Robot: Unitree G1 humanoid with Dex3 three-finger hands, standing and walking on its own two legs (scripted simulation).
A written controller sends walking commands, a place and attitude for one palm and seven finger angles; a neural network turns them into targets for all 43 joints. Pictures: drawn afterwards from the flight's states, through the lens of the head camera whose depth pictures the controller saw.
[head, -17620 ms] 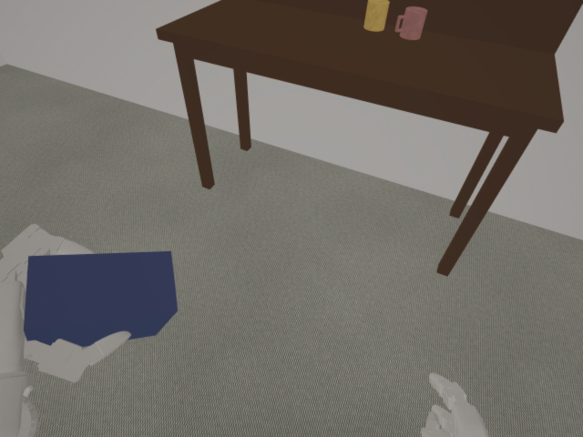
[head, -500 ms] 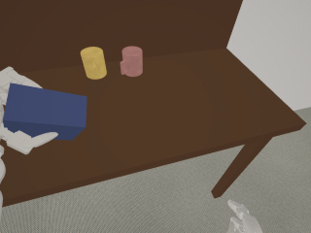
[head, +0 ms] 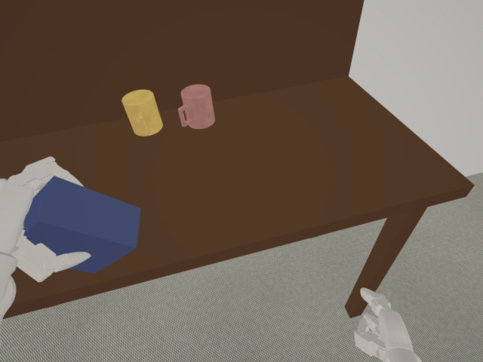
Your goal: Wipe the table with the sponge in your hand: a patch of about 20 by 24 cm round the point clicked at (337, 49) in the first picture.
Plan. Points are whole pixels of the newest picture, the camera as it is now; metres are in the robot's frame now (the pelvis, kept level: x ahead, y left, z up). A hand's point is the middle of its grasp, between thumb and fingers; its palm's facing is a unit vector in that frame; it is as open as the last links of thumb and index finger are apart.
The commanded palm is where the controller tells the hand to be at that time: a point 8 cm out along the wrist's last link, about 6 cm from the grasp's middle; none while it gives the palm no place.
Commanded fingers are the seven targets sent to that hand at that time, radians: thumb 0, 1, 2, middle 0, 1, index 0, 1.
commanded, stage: turn the palm down, sponge in hand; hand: left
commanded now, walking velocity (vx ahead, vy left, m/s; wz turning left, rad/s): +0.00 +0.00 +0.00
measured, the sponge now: (91, 234) +0.24 +0.25 +0.14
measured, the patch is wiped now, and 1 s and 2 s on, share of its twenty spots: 0.00 0.00 0.00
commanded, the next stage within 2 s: move the sponge above the wiping area in 1.58 s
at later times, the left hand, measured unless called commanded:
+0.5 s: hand (46, 217) +0.23 +0.29 +0.19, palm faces +0.26 -0.37 -0.89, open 10.7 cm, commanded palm +0.19 +0.30 +0.25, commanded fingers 0.00 0.10 1.30 -1.20 -1.60 -1.20 -1.60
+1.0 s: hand (23, 188) +0.25 +0.32 +0.22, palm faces +0.24 -0.14 -0.96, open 10.7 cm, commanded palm +0.20 +0.31 +0.27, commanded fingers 0.00 0.10 1.30 -1.20 -1.60 -1.20 -1.60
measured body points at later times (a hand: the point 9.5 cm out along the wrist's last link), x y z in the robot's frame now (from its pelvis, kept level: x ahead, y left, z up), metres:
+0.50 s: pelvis +0.00 +0.02 +0.00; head -0.02 -0.01 +0.45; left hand +0.21 +0.30 +0.24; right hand +0.22 -0.20 -0.07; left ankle -0.03 +0.13 -0.73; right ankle +0.06 -0.07 -0.73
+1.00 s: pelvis +0.00 +0.04 +0.02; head -0.01 +0.00 +0.46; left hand +0.24 +0.32 +0.27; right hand +0.27 -0.15 -0.05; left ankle -0.03 +0.13 -0.73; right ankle +0.06 -0.07 -0.73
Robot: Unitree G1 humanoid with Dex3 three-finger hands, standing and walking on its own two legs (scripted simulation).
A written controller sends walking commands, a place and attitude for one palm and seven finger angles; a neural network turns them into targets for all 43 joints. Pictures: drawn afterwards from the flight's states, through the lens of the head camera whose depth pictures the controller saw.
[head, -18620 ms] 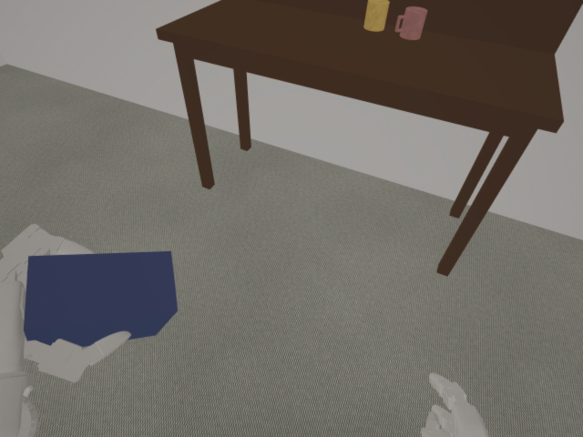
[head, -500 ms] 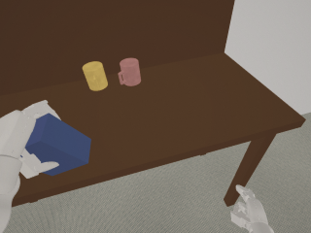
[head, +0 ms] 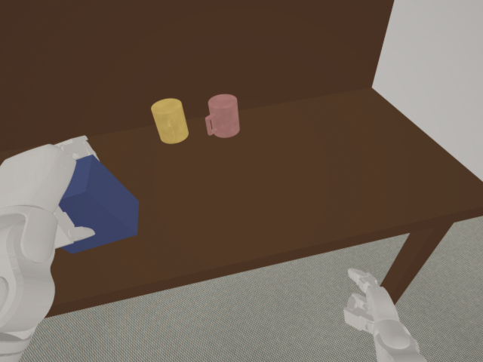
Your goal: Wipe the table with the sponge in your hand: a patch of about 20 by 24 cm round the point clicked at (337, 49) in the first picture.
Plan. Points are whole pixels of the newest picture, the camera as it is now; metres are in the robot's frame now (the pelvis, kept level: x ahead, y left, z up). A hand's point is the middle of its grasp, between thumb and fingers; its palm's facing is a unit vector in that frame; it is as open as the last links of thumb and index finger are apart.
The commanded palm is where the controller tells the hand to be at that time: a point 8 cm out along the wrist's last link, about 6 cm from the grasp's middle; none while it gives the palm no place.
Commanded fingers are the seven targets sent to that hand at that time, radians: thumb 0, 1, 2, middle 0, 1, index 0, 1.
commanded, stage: turn the palm down, sponge in hand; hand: left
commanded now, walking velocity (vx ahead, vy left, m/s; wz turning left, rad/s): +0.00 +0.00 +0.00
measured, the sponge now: (90, 214) +0.25 +0.28 +0.15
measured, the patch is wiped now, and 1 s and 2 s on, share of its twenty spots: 0.00 0.00 0.00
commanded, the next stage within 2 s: move the sponge above the wiping area in 0.58 s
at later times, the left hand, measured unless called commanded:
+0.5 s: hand (84, 200) +0.24 +0.27 +0.19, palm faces +0.20 -0.08 -0.98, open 10.7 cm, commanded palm +0.19 +0.26 +0.26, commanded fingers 0.00 0.10 1.30 -1.20 -1.60 -1.20 -1.60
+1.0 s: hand (87, 216) +0.23 +0.27 +0.17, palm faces +0.12 -0.05 -0.99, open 10.7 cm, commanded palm +0.19 +0.26 +0.25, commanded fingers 0.00 0.10 1.30 -1.20 -1.60 -1.20 -1.60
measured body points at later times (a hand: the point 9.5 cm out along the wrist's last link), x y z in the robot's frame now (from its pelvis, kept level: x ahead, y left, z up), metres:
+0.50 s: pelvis +0.00 -0.02 +0.00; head -0.01 -0.06 +0.45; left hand +0.23 +0.27 +0.24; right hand +0.27 -0.20 -0.07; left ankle -0.04 +0.09 -0.74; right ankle +0.05 -0.11 -0.74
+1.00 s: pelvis -0.02 -0.03 +0.00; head -0.03 -0.08 +0.44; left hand +0.22 +0.27 +0.22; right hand +0.25 -0.22 -0.08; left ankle -0.04 +0.09 -0.74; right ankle +0.05 -0.11 -0.74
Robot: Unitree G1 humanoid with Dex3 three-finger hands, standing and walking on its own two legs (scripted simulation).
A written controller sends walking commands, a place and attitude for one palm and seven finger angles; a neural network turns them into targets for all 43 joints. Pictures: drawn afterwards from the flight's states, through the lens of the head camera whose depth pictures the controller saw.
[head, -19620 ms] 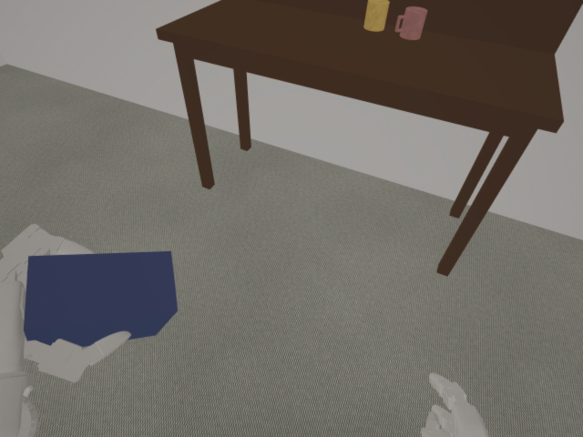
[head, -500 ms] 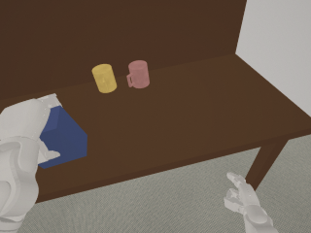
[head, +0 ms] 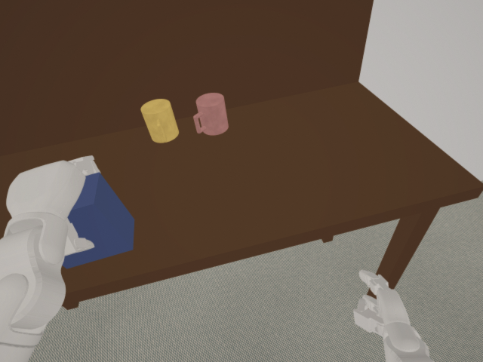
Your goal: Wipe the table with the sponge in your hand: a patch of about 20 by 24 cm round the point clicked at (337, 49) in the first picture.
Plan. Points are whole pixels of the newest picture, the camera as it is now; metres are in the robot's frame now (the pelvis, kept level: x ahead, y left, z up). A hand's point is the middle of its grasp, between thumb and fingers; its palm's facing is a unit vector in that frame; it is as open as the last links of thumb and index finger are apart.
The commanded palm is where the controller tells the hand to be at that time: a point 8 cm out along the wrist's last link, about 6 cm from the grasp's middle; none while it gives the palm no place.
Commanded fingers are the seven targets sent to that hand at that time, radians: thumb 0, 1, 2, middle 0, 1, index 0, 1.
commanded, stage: move the sponge above the wiping area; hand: left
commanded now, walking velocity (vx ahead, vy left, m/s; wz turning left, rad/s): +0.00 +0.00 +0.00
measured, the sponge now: (89, 229) +0.25 +0.30 +0.12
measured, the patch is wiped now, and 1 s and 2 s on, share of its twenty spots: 0.00 0.00 0.00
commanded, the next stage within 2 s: none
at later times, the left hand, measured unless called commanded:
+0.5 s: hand (87, 211) +0.26 +0.29 +0.15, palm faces +0.09 -0.06 -0.99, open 10.7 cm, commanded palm +0.22 +0.29 +0.23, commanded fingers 0.00 0.10 1.30 -1.20 -1.60 -1.20 -1.60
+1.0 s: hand (93, 210) +0.27 +0.30 +0.14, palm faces +0.06 -0.07 -1.00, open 10.6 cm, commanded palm +0.24 +0.29 +0.22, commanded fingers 0.00 0.10 1.30 -1.20 -1.60 -1.20 -1.60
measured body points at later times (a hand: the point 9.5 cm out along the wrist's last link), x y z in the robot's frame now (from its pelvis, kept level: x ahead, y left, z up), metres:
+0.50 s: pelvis +0.00 +0.01 +0.00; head -0.02 -0.05 +0.45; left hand +0.25 +0.29 +0.21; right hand +0.26 -0.19 -0.08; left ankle -0.02 +0.11 -0.74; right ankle +0.07 -0.08 -0.74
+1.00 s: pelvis +0.02 +0.01 +0.00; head +0.01 -0.03 +0.45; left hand +0.27 +0.30 +0.19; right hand +0.28 -0.18 -0.08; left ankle -0.02 +0.11 -0.74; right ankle +0.07 -0.08 -0.74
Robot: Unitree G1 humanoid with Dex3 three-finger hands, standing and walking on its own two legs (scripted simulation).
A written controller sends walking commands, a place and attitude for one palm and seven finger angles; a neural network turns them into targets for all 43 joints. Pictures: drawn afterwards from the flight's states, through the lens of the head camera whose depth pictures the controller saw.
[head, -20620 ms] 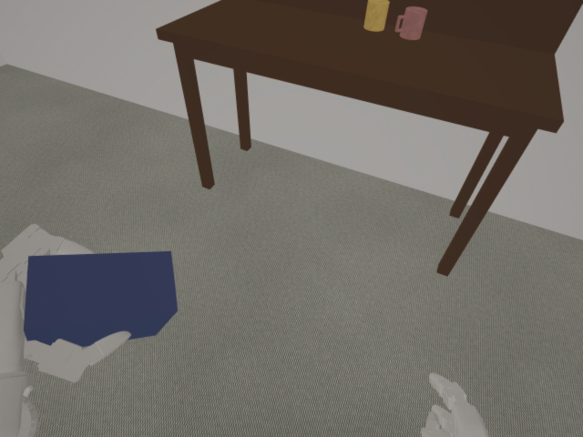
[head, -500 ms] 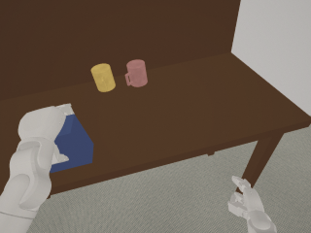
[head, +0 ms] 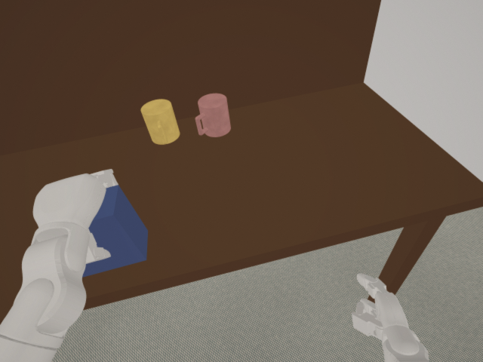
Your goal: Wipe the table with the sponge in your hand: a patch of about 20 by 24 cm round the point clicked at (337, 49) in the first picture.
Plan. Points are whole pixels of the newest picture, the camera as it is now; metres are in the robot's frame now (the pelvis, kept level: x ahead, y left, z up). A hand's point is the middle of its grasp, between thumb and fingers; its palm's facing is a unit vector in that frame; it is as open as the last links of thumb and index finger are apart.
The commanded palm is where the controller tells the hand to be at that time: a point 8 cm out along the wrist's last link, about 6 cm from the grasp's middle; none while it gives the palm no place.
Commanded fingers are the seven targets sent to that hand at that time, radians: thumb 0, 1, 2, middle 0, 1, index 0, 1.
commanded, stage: move the sponge above the wiping area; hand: left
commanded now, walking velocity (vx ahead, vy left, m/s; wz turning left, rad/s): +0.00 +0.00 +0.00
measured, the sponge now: (105, 239) +0.25 +0.28 +0.09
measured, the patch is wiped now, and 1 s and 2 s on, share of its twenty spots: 0.00 0.00 0.00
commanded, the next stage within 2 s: lower the sponge onto the table in 1.34 s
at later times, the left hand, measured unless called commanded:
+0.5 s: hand (99, 222) +0.26 +0.28 +0.12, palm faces +0.05 -0.09 -0.99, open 10.6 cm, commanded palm +0.23 +0.28 +0.20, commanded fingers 0.00 0.10 1.30 -1.20 -1.60 -1.20 -1.60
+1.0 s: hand (94, 224) +0.25 +0.28 +0.13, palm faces +0.07 -0.08 -0.99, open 10.6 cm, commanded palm +0.22 +0.27 +0.21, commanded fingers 0.00 0.10 1.30 -1.20 -1.60 -1.20 -1.60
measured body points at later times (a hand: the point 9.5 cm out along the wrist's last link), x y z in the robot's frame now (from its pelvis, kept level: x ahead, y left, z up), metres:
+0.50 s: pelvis +0.01 +0.01 +0.00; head +0.00 -0.03 +0.45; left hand +0.25 +0.28 +0.18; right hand +0.25 -0.19 -0.08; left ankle -0.04 +0.10 -0.74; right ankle +0.05 -0.09 -0.74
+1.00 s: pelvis +0.00 +0.01 +0.00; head -0.01 -0.04 +0.45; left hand +0.24 +0.28 +0.18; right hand +0.26 -0.18 -0.08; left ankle -0.04 +0.10 -0.74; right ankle +0.05 -0.09 -0.74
